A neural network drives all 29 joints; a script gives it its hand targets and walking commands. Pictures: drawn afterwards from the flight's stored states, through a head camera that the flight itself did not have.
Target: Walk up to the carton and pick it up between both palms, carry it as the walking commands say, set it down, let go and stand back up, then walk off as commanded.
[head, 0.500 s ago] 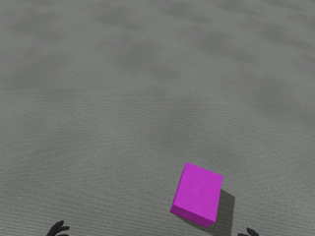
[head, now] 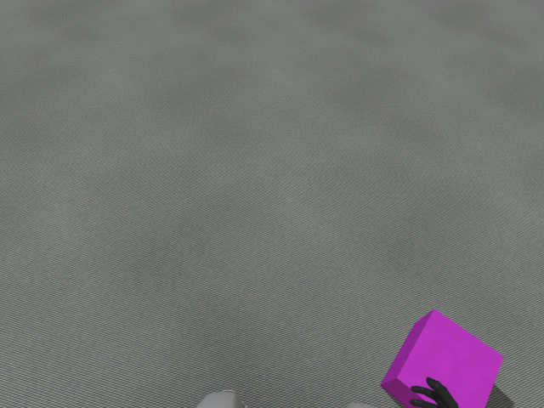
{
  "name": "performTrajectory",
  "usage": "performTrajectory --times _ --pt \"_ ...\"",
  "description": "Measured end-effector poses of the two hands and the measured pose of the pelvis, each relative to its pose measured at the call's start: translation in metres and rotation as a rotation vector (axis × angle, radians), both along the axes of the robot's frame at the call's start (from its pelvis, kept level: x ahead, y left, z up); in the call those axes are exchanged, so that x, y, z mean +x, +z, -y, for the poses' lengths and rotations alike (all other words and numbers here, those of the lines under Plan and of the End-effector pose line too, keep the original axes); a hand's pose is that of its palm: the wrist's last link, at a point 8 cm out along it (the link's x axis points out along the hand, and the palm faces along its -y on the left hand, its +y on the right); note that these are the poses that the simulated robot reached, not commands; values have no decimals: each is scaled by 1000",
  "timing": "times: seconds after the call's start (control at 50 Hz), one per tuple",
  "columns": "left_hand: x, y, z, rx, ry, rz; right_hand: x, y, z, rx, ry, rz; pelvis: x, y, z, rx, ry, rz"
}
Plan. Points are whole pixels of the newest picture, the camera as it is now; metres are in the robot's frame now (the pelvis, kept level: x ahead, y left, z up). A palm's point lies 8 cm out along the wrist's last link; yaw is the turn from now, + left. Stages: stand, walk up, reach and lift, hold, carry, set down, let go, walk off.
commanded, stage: walk off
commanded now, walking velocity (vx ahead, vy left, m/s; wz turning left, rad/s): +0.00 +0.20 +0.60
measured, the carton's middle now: (439, 371) +0.28 -0.55 -0.68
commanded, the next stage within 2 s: stand in 0.12 s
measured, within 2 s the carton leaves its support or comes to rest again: neither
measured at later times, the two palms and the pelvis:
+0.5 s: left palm out of the picture -0.01 +0.38 -0.10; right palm out of the picture +0.11 -0.16 -0.11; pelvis -0.02 +0.09 +0.01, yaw +9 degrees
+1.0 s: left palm out of the picture -0.07 +0.43 -0.11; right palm out of the picture +0.09 -0.10 -0.09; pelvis -0.06 +0.15 +0.02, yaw +11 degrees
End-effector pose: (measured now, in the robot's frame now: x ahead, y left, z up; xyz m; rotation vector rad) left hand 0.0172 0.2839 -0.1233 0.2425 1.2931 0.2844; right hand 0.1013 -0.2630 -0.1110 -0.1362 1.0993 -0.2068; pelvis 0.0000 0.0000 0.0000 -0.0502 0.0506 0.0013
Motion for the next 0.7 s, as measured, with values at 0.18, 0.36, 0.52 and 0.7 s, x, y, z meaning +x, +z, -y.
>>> performTrajectory --times 0.18,0.36,0.52,0.7 --pt "66 16 -51 4 38 199 13 13 -51 -24 70 15 -4 8 -46 23 78 25" --pt "36 23 -82 44 69 155 5 3 -80 -18 83 -21 -14 10 -71 49 103 -14" --pt "-32 18 -98 37 151 86 9 1 -105 -23 128 -20 -21 9 -89 31 162 7" --pt "-47 7 -128 -40 182 124 15 23 -145 -76 169 38 -31 13 -130 -4 199 30"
